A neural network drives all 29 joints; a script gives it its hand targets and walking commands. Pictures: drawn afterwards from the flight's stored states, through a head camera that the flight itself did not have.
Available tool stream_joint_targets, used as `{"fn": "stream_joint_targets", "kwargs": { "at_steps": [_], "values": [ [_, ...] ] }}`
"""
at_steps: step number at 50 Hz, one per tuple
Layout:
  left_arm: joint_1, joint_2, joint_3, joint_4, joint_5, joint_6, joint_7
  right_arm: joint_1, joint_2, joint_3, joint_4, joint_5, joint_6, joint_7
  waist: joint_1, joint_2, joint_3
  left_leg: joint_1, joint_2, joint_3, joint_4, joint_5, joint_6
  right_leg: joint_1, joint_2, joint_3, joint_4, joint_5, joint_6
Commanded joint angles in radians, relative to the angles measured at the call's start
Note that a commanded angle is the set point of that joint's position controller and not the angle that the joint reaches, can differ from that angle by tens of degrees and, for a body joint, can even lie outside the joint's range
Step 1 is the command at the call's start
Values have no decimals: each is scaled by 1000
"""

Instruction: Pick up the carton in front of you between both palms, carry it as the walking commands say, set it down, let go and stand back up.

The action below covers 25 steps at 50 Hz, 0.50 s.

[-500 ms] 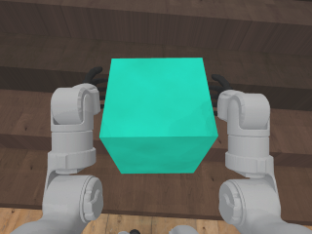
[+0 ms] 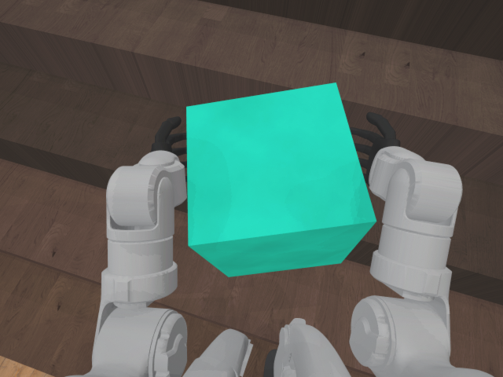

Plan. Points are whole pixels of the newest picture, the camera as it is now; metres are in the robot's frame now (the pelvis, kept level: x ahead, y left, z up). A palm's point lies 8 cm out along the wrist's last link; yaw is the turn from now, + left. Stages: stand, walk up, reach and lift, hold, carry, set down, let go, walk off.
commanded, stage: carry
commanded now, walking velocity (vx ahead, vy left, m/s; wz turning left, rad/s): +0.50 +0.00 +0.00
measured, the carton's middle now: (273, 195) +0.39 +0.03 +0.00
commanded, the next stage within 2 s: none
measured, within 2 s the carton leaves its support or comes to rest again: neither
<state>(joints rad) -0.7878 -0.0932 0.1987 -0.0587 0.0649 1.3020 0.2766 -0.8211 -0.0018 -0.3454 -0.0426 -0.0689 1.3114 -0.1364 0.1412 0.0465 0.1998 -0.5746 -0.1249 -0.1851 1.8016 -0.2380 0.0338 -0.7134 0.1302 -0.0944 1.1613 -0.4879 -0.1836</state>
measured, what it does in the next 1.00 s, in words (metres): climbs: left foot 0.18 m higher, then right foot 0.18 m higher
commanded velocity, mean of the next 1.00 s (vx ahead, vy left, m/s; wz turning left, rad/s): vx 0.50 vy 0.00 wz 0.00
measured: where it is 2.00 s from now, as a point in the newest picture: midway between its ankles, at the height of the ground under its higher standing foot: outside the picture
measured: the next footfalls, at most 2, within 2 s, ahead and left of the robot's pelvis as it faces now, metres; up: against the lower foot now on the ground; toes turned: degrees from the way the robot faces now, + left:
left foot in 0.22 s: +0.29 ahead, +0.08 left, +0.18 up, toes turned +6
right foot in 0.54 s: +0.63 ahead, -0.20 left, +0.36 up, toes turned -7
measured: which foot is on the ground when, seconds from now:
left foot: up 0.00-0.20, down 0.22-0.58, up 0.60-1.00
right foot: down 0.00-0.26, up 0.28-0.52, down 0.54-1.00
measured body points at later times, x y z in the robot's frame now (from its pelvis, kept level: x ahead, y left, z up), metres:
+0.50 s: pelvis +0.37 -0.04 +0.27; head +0.43 -0.08 +0.71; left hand +0.83 -0.01 +0.47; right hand +0.72 -0.29 +0.46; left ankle +0.25 +0.09 -0.45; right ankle +0.50 -0.18 -0.24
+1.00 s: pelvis +0.71 -0.12 +0.47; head +0.71 -0.14 +0.92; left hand +1.10 +0.06 +0.72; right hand +1.12 -0.23 +0.69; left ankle +0.87 -0.02 -0.02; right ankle +0.59 -0.20 -0.28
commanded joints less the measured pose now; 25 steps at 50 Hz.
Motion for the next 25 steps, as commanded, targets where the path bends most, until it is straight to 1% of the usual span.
{"fn": "stream_joint_targets", "kwargs": {
  "at_steps": [1, 2, 3, 4, 5, 6, 7, 8, 9, 10, 11, 12, 13, 14, 15, 16, 17, 18, 19, 20, 21, 22, 23, 24, 25],
  "values": [
    [-912, -1123, -715, -115, -587, -47, -406, -657, 985, 604, -7, 259, -57, 197, 10, -80, -778, -481, 44, 48, 156, -184, 58, 953, -314, 670, -575, 836, -89],
    [-874, -1128, -713, -43, -582, -51, -417, -637, 962, 595, 25, 227, -77, 192, 18, -31, -746, -536, 75, 123, 66, -272, 44, 1001, -315, 642, -605, 918, -97],
    [-833, -1111, -698, 34, -571, -52, -432, -593, 918, 571, 82, 181, -100, 186, 16, -5, -692, -618, 85, 188, 45, -365, 42, 1058, -336, 589, -644, 1103, -103],
    [-833, -1123, -703, 62, -580, -62, -442, -580, 920, 573, 97, 166, -119, 183, 33, 28, -687, -631, 103, 189, -33, -390, 63, 1083, -340, 543, -643, 1216, -103],
    [-832, -1122, -680, 109, -578, -66, -450, -596, 902, 561, 108, 152, -127, 181, 54, -3, -686, -612, 78, 268, -29, -399, 84, 1093, -305, 472, -664, 1295, -92],
    [-856, -1119, -662, 109, -586, -70, -456, -608, 895, 561, 102, 153, -128, 177, 50, -20, -661, -582, 99, 291, -152, -370, 96, 1050, -273, 420, -691, 1296, -57],
    [-883, -1109, -641, 132, -588, -65, -459, -618, 885, 561, 118, 145, -119, 171, 30, -83, -650, -505, 81, 361, -257, -363, 123, 1012, -230, 350, -707, 1529, -22],
    [-893, -1116, -618, 147, -589, -66, -458, -618, 897, 573, 109, 144, -110, 163, -22, -131, -680, -238, 62, 400, -540, -269, 126, 839, -165, 238, -688, 1734, 30],
    [-857, -1120, -594, 209, -587, -55, -458, -650, 893, 556, 116, 139, -104, 150, -103, -167, -711, 106, 1, 433, -812, -83, 113, 616, -140, 198, -637, 1901, 75],
    [-810, -1116, -546, 214, -571, -50, -459, -670, 913, 590, 82, 163, -94, 143, -207, -203, -813, 408, -45, 462, -961, 51, 89, 511, -205, 207, -462, 1971, 72],
    [-849, -1094, -526, 185, -559, -43, -461, -715, 918, 634, 38, 197, -90, 149, -369, -68, -863, 680, 141, 109, -1158, 117, 233, 240, -164, 278, 111, 1311, 140],
    [-811, -1050, -480, 216, -542, -21, -467, -683, 908, 651, 76, 224, -80, 151, -328, 233, -1044, 1094, 495, -447, -1189, 945, 491, -118, 36, 233, 799, 46, 233],
    [-855, -1067, -482, 170, -519, -7, -465, -645, 940, 667, 17, 242, -81, 140, -408, 139, -1135, 1215, 527, -597, -1121, 958, 563, -309, 54, 379, 1135, -34, 230],
    [-943, -1048, -438, 75, -526, 3, -460, -698, 978, 700, -77, 293, -74, 131, -453, 66, -958, 1211, 471, -605, -1103, 779, 510, -552, 36, 478, 1246, -126, 183],
    [-923, -1010, -413, 40, -500, 11, -449, -822, 1034, 745, -176, 342, -55, 131, -408, -147, -833, 1102, 454, -506, -1127, 595, 412, -648, -11, 424, 1143, -197, 124],
    [-892, -885, -378, 18, -424, 15, -421, -941, 1087, 802, -234, 421, -30, 145, -331, -258, -698, 997, 460, -398, -1174, 494, 314, -682, -58, 398, 1062, -191, 75],
    [-797, -739, -291, 24, -308, 16, -387, -1009, 1150, 853, -235, 528, -9, 170, -264, -324, -658, 886, 467, -333, -1222, 381, 237, -622, -97, 362, 979, -139, 58],
    [-694, -642, -248, 84, -202, 26, -361, -1032, 1155, 880, -215, 587, -2, 189, -257, -302, -654, 819, 433, -249, -1264, 307, 183, -539, -114, 299, 823, -111, 53],
    [-701, -573, -241, 112, -163, 29, -342, -1114, 1138, 900, -214, 660, 0, 202, -253, -208, -637, 699, 416, -182, -1324, 344, 172, -437, -139, 250, 691, -76, 56],
    [-728, -507, -199, 179, -120, 33, -324, -1182, 1094, 866, -192, 691, 7, 212, -254, -112, -585, 582, 384, -100, -1390, 416, 193, -381, -156, 128, 589, -33, 63],
    [-737, -474, -166, 270, -80, 44, -308, -1206, 1052, 811, -99, 686, 26, 220, -262, -23, -554, 536, 367, -27, -1411, 486, 218, -353, -163, 75, 602, -10, 54],
    [-697, -477, -135, 331, -47, 55, -297, -1201, 1053, 793, -32, 691, 36, 226, -262, 18, -539, 546, 357, 9, -1460, 558, 224, -328, -173, 47, 545, -11, 41],
    [-721, -476, -113, 385, -44, 62, -290, -1150, 1042, 731, 96, 674, 47, 240, -262, 33, -545, 528, 334, 56, -1464, 685, 192, -240, -214, 73, 348, -38, 34],
    [-750, -494, -111, 409, -55, 66, -288, -1110, 1046, 638, 210, 642, 53, 254, -220, 21, -575, 396, 276, 145, -1475, 778, 166, 50, -198, -7, 30, 59, 37],
    [-835, -521, -105, 433, -87, 72, -289, -1098, 1081, 562, 310, 618, 60, 268, -155, 92, -664, 222, 302, 182, -1357, 1065, 152, 434, -61, -120, -48, 107, 35]
  ]
}}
